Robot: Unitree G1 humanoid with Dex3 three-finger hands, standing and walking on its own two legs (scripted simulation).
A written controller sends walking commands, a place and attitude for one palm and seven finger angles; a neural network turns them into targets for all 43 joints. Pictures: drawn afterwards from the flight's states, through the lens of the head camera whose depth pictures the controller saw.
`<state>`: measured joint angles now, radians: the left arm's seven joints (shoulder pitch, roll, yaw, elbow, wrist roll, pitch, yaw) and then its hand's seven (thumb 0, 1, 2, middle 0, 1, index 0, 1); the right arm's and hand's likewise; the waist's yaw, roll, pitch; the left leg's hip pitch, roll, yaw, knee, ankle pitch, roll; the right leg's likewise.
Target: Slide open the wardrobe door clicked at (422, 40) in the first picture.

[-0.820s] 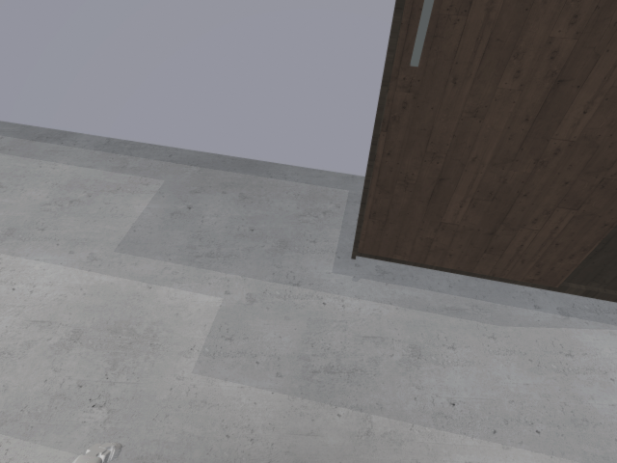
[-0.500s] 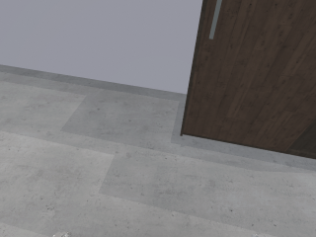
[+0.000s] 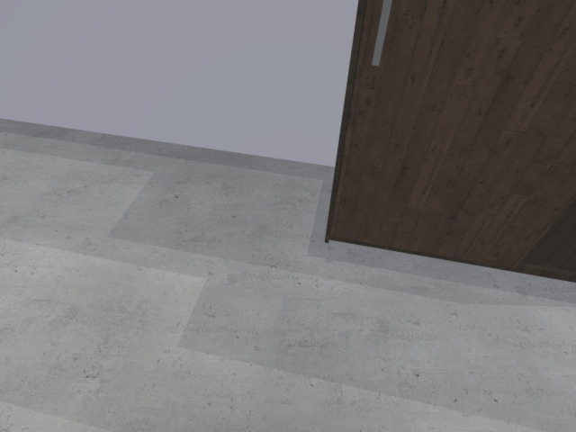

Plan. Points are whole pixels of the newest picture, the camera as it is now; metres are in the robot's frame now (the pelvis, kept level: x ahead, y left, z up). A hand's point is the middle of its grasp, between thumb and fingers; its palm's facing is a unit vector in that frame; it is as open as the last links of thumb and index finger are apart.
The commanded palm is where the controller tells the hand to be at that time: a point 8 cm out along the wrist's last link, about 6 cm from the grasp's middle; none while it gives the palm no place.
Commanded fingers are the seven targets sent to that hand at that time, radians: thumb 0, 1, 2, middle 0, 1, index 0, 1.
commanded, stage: look at it before walking up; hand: left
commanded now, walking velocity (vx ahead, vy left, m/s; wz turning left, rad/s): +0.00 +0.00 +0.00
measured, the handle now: out of the picture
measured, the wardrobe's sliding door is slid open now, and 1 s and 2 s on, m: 0.00 0.00 0.00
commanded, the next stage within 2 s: walk to a spot facing it in 0.62 s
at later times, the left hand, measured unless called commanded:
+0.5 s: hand out of the picture +0.07 +0.25 -0.16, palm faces -0.03 -0.94 -0.33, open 7.4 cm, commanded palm none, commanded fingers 0.00 0.90 0.90 -0.20 -0.30 -0.20 -0.30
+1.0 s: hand out of the picture +0.06 +0.22 -0.17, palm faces -0.10 -0.95 -0.29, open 7.4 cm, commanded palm none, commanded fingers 0.00 0.90 0.90 -0.20 -0.30 -0.20 -0.30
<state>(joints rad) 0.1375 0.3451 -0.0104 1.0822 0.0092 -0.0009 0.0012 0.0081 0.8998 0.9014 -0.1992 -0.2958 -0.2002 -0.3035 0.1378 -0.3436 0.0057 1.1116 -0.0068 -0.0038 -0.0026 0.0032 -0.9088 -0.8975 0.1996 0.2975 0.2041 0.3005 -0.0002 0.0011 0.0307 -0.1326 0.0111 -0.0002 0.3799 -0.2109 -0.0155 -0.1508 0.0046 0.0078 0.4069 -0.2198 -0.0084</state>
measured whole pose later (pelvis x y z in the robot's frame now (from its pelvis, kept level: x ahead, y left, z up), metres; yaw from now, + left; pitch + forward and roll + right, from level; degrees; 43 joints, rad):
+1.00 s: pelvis -0.01 +0.00 -0.01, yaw -7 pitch -1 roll +2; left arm 0.20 0.29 0.02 0.99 0.02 0.06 0.00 0.01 0.90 0.90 -0.20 -0.30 -0.20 -0.30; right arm 0.13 -0.25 -0.02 1.00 -0.01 0.02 -0.02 0.00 -0.91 -0.90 0.20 0.30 0.20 0.30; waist 0.02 -0.03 0.07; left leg -0.21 0.04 0.11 0.52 -0.28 -0.01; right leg -0.31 0.03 0.08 0.62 -0.29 0.00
